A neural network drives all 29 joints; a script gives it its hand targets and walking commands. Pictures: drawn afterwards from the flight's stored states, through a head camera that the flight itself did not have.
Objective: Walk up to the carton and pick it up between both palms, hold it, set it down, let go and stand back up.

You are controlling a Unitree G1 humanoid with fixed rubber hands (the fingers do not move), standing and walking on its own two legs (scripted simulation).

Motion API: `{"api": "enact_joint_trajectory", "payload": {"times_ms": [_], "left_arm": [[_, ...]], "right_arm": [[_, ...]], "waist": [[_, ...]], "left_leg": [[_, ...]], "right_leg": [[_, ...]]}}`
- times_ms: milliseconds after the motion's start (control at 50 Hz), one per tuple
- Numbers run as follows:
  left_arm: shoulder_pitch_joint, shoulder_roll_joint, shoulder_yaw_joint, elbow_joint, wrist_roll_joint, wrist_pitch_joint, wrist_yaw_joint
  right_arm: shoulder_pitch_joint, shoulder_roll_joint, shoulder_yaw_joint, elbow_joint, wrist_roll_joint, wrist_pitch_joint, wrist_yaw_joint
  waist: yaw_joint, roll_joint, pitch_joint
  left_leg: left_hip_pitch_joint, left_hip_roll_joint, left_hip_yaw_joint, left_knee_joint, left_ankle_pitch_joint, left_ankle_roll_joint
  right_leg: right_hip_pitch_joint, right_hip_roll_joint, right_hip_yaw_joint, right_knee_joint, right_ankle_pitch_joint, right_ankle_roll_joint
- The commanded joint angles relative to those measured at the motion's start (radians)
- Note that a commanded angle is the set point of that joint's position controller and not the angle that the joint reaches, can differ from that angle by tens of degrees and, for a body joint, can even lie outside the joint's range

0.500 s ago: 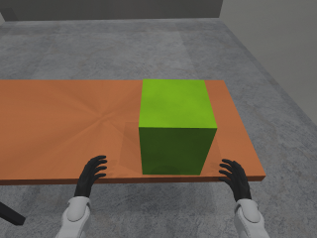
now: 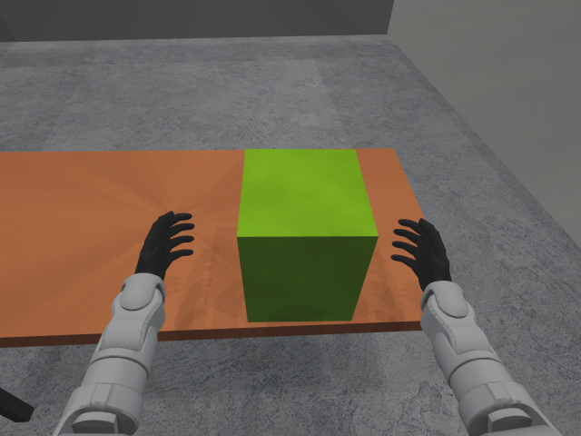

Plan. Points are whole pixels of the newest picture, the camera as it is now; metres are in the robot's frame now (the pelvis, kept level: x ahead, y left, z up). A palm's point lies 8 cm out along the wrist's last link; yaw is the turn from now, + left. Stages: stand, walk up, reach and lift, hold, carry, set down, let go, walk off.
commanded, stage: reach and lift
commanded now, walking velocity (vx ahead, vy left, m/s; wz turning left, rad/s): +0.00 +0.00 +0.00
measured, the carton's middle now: (300, 237) +0.47 +0.00 -0.02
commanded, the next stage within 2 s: none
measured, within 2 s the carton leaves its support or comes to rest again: neither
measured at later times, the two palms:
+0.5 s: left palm (171, 200) +0.42 +0.20 +0.12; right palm (438, 212) +0.41 -0.19 +0.12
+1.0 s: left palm (171, 144) +0.47 +0.19 +0.18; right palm (443, 153) +0.46 -0.19 +0.19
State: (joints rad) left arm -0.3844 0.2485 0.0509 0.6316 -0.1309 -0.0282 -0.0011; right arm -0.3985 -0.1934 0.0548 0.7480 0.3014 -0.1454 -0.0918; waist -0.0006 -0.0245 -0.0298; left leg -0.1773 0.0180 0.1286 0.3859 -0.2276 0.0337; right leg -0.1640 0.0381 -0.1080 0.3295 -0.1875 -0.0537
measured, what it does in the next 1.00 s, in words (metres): stands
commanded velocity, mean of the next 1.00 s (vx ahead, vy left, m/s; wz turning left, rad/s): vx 0.00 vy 0.00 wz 0.00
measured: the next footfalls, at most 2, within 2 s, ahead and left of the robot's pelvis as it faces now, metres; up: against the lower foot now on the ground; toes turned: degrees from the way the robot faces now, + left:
none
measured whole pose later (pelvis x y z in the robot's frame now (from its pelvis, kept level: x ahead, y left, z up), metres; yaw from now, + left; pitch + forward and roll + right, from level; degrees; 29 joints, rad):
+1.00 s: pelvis +0.00 -0.01 +0.00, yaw +1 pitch +11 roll +0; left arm -1.13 0.38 0.01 1.15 -0.20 0.21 0.01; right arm -1.12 -0.28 0.03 1.13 0.35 0.19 -0.15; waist -0.06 -0.03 -0.16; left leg -0.38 0.02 0.10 0.40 -0.21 0.02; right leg -0.36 0.04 -0.13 0.35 -0.18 -0.06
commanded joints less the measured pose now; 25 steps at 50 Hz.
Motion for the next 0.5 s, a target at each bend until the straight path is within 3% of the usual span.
{"api": "enact_joint_trajectory", "payload": {"times_ms": [0, 140, 280, 320, 400, 420, 480], "left_arm": [[-0.416, 0.115, 0.041, -0.067, -0.004, 0.052, -0.011], [-0.582, 0.138, 0.033, -0.09, -0.011, 0.089, 0.016], [-0.633, 0.139, 0.059, -0.037, 0.002, 0.204, 0.008], [-0.673, 0.146, 0.066, -0.025, 0.011, 0.226, 0.012], [-0.75, 0.165, 0.063, -0.005, -0.015, 0.232, 0.018], [-0.777, 0.166, 0.056, 0.018, -0.007, 0.24, 0.02], [-0.829, 0.183, 0.057, 0.017, -0.012, 0.237, 0.027]], "right_arm": [[-0.367, -0.09, -0.038, -0.119, -0.014, 0.076, -0.027], [-0.505, -0.104, -0.066, -0.117, -0.005, 0.139, -0.041], [-0.613, -0.151, -0.052, -0.113, 0.017, 0.192, -0.065], [-0.647, -0.157, -0.053, -0.069, 0.027, 0.209, -0.069], [-0.713, -0.17, -0.043, -0.065, 0.035, 0.232, -0.059], [-0.737, -0.179, -0.039, -0.025, 0.044, 0.243, -0.058], [-0.787, -0.187, -0.039, -0.019, 0.05, 0.247, -0.048]], "waist": [[-0.02, 0.008, -0.263], [-0.032, 0.094, -0.424], [-0.029, 0.029, -0.404], [-0.022, 0.053, -0.419], [-0.028, 0.028, -0.451], [-0.029, 0.057, -0.423], [-0.02, 0.045, -0.49]], "left_leg": [[0.024, 0.011, -0.115, -0.051, 0.17, 0.011], [0.11, 0.017, -0.129, 0.002, 0.322, -0.019], [0.137, 0.011, -0.128, 0.042, 0.414, -0.035], [0.116, 0.006, -0.128, 0.032, 0.404, -0.036], [0.1, 0.011, -0.133, 0.037, 0.383, -0.028], [0.093, 0.015, -0.136, 0.036, 0.402, -0.031], [0.117, 0.009, -0.133, 0.047, 0.409, -0.03]], "right_leg": [[0.081, -0.063, 0.164, -0.023, 0.169, 0.057], [0.026, -0.037, 0.133, -0.005, 0.237, 0.037], [0.027, -0.013, 0.119, 0.007, 0.356, 0.057], [0.037, -0.015, 0.121, 0.011, 0.364, 0.059], [0.03, -0.017, 0.112, 0.023, 0.366, 0.059], [0.015, -0.018, 0.115, 0.022, 0.376, 0.059], [-0.007, -0.016, 0.108, 0.027, 0.393, 0.065]]}}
